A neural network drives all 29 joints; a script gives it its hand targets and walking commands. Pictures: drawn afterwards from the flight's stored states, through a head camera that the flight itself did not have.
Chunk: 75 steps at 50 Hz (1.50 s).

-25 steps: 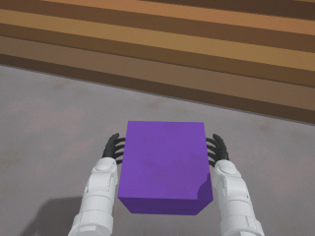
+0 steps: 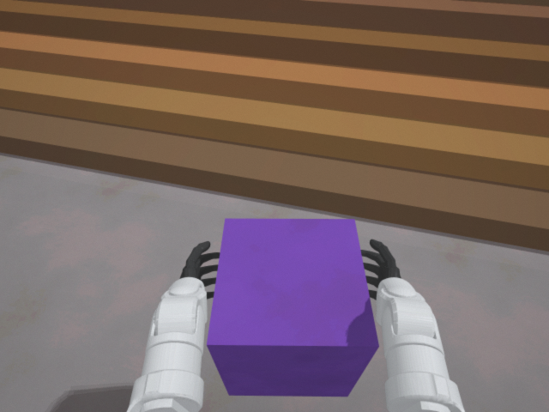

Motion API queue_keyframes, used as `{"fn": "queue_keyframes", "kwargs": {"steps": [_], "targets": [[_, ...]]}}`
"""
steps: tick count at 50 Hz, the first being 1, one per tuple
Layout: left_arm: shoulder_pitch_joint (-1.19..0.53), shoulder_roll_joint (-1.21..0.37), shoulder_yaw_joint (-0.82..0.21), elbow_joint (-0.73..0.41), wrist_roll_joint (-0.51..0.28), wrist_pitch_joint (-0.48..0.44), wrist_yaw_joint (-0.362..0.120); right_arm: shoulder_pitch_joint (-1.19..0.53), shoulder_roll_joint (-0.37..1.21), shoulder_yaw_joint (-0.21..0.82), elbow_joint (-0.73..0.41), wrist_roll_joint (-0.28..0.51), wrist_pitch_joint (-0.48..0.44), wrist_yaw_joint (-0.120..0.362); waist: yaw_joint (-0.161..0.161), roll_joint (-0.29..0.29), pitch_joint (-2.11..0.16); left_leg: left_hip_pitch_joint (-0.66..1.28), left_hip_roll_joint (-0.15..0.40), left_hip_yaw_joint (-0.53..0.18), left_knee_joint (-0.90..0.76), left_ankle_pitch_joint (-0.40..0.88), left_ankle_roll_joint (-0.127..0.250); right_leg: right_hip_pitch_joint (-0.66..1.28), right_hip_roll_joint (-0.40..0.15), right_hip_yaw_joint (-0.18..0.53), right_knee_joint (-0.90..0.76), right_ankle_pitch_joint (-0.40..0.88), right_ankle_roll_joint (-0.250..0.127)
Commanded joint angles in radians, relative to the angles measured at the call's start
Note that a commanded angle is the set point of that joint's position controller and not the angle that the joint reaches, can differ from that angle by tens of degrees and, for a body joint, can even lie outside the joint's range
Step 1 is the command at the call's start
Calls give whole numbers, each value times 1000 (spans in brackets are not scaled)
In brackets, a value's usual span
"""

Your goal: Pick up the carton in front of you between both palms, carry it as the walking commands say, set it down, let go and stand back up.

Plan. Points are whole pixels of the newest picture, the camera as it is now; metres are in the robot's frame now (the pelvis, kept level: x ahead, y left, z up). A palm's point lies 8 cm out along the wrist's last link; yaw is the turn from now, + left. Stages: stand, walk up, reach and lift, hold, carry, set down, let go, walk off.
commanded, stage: reach and lift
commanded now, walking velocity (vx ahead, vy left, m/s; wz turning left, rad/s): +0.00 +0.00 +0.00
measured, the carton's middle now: (288, 311) +0.30 +0.00 -0.05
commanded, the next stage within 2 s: hold in 0.70 s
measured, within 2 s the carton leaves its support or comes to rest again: neither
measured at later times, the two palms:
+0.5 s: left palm (192, 278) +0.30 +0.15 +0.04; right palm (389, 278) +0.31 -0.15 +0.04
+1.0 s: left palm (189, 277) +0.29 +0.15 +0.06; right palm (394, 277) +0.30 -0.15 +0.06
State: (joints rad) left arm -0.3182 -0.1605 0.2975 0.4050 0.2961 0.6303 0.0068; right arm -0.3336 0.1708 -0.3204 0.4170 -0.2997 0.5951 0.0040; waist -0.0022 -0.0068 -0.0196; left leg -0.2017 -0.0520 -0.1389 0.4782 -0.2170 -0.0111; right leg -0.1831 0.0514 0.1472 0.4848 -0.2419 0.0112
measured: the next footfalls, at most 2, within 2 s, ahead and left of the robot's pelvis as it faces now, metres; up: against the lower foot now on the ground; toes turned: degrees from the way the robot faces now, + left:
left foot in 1.92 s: +0.17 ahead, +0.09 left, +0.00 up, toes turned +6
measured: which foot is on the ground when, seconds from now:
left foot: down 0.00-1.00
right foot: down 0.00-1.00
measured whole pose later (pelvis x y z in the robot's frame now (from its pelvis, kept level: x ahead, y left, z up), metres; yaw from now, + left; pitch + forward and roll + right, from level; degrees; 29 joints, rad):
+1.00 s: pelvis +0.01 +0.00 +0.01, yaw +0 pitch -7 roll +0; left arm -0.27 -0.15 0.22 0.26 0.28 0.78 0.00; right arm -0.29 0.16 -0.24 0.27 -0.29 0.75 0.01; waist 0.00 -0.01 -0.01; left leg -0.06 -0.04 -0.13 0.36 -0.18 -0.01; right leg -0.04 0.04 0.14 0.37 -0.21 0.01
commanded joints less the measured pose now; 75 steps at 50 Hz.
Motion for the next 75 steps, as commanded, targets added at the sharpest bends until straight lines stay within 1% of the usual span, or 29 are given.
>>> {"fn": "queue_keyframes", "kwargs": {"steps": [1, 9, 21, 28, 34, 36, 39, 41, 43, 45, 48, 53, 61, 75], "targets": [[-598, -979, -563, -12, -251, -41, -257, -521, 978, 550, 50, 227, -6, 257, -2, 11, -241, 111, -33, 75, -79, 37, 5, 8, 32, -78, -96, 52, -7], [-557, -969, -568, -36, -251, -25, -247, -485, 955, 553, 26, 222, 8, 257, -1, 12, -243, 148, -33, 74, -99, 108, -4, 34, 39, -81, -110, 112, -7], [-469, -954, -597, -114, -273, 4, -241, -406, 942, 586, -53, 247, 37, 252, 1, 8, -247, 196, -39, 68, -117, 225, -7, 89, 44, -74, -133, 226, 3], [-449, -940, -608, -151, -281, 20, -243, -380, 941, 599, -87, 258, 55, 248, 1, 4, -237, 204, -44, 67, -126, 242, -6, 109, 42, -71, -143, 259, 8], [-452, -929, -610, -165, -283, 33, -246, -381, 941, 603, -102, 262, 70, 245, 2, 0, -226, 203, -47, 68, -133, 227, -4, 117, 41, -70, -150, 255, 12], [-457, -933, -630, -190, -294, 39, -247, -385, 947, 624, -126, 274, 75, 244, 0, -1, -240, 212, -47, 68, -133, 237, -4, 127, 40, -70, -151, 268, 13], [-452, -934, -679, -261, -325, 60, -245, -376, 950, 671, -194, 304, 98, 239, -4, -1, -282, 242, -48, 63, -137, 290, -6, 157, 40, -67, -154, 324, 18], [-430, -913, -670, -263, -320, 84, -240, -353, 932, 663, -199, 300, 122, 234, -3, -1, -250, 239, -48, 61, -150, 277, -5, 159, 38, -66, -167, 310, 19], [-417, -889, -636, -235, -300, 101, -239, -340, 910, 630, -175, 280, 139, 233, -3, -1, -184, 221, -46, 65, -165, 211, -3, 139, 35, -69, -183, 241, 15], [-427, -881, -608, -210, -283, 108, -242, -353, 903, 602, -152, 265, 146, 237, -2, 0, -135, 202, -44, 69, -173, 141, -1, 117, 34, -72, -192, 170, 10], [-472, -897, -602, -201, -284, 107, -250, -402, 915, 598, -142, 267, 144, 247, -1, 1, -136, 193, -41, 72, -169, 107, 0, 108, 32, -76, -187, 132, 7], [-528, -922, -615, -198, -294, 99, -254, -457, 928, 606, -136, 273, 134, 253, -2, 4, -177, 202, -38, 73, -157, 105, 0, 107, 33, -80, -173, 122, 4], [-548, -931, -604, -168, -287, 97, -252, -479, 923, 590, -107, 261, 129, 257, -4, 9, -179, 202, -33, 73, -157, 83, -1, 95, 33, -84, -170, 91, -2], [-497, -925, -604, -192, -288, 103, -246, -437, 914, 598, -138, 266, 133, 254, 0, 6, -196, 228, -37, 70, -159, 173, -5, 120, 37, -80, -172, 177, 3]]}}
